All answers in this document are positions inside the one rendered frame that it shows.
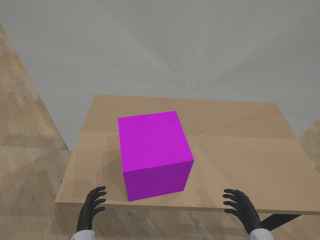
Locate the table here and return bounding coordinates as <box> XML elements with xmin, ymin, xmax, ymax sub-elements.
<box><xmin>54</xmin><ymin>94</ymin><xmax>320</xmax><ymax>231</ymax></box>

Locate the carton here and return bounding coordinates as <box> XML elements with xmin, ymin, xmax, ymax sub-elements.
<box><xmin>118</xmin><ymin>111</ymin><xmax>194</xmax><ymax>202</ymax></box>

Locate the right robot hand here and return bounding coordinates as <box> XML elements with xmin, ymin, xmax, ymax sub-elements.
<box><xmin>222</xmin><ymin>189</ymin><xmax>264</xmax><ymax>235</ymax></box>

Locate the robot right forearm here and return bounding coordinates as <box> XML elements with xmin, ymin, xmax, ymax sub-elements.
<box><xmin>249</xmin><ymin>228</ymin><xmax>274</xmax><ymax>240</ymax></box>

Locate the robot left forearm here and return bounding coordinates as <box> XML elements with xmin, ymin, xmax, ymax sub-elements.
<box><xmin>71</xmin><ymin>230</ymin><xmax>96</xmax><ymax>240</ymax></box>

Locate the left robot hand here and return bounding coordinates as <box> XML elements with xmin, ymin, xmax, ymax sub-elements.
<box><xmin>76</xmin><ymin>186</ymin><xmax>107</xmax><ymax>233</ymax></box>

